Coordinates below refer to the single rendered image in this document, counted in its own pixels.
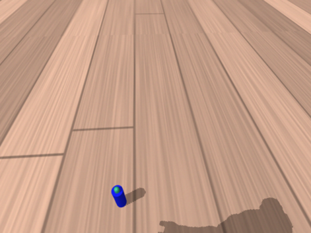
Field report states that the bottle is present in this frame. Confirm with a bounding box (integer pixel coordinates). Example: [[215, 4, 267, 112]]
[[111, 185, 127, 207]]

